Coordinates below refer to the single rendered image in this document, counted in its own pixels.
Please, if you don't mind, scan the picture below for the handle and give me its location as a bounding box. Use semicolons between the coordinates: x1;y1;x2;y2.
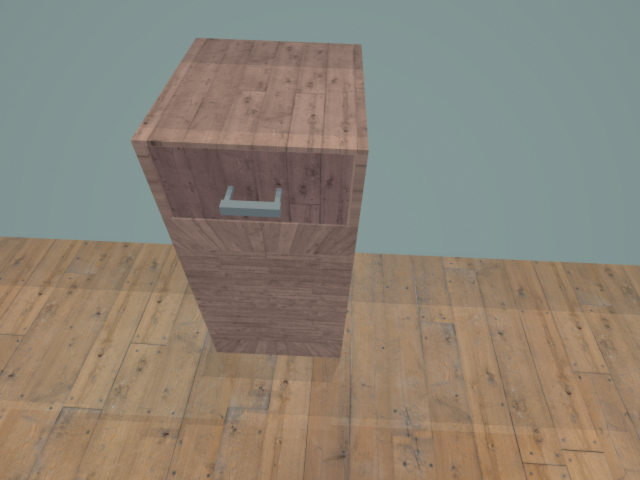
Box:
219;186;282;218

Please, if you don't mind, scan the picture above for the cabinet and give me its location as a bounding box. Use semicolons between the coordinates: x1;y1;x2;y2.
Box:
131;38;369;358

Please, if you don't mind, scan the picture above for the drawer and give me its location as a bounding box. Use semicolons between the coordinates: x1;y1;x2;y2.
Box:
147;146;354;225

